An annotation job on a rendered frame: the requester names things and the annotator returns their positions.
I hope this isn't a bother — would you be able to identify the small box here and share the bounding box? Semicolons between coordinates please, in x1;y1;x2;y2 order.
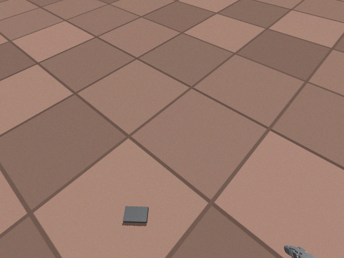
123;206;149;223

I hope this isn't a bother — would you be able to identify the right robot hand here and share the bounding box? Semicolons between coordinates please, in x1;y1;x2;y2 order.
284;245;315;258

